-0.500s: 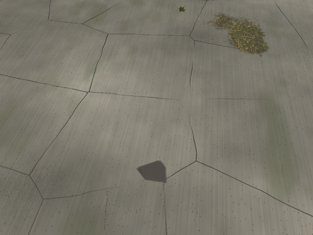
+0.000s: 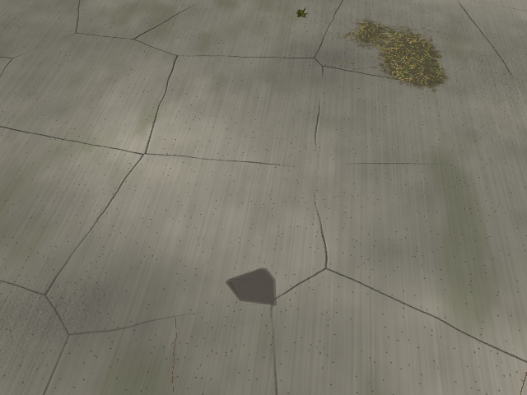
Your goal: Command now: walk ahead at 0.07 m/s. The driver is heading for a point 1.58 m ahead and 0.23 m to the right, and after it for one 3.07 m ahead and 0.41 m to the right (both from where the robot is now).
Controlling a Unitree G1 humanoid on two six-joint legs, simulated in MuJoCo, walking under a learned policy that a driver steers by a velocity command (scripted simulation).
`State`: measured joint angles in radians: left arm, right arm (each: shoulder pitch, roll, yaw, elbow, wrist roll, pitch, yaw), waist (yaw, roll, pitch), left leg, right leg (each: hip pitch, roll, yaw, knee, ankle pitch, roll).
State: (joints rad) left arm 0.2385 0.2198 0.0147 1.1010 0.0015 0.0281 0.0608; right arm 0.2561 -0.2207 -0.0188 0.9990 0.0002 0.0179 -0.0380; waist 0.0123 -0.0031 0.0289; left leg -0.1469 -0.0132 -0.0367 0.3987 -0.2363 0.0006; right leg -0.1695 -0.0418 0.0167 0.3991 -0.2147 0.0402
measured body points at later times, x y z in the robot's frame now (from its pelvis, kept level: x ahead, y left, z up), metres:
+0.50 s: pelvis +0.13 -0.02 -0.01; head +0.15 -0.02 +0.44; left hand +0.01 +0.22 -0.14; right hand +0.29 -0.27 -0.13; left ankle +0.20 +0.11 -0.70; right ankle +0.00 -0.14 -0.74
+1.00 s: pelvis +0.46 +0.09 -0.15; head +0.50 +0.11 +0.30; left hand +0.57 +0.35 -0.28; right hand +0.46 -0.16 -0.29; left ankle +0.45 +0.19 -0.88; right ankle +0.52 -0.05 -0.80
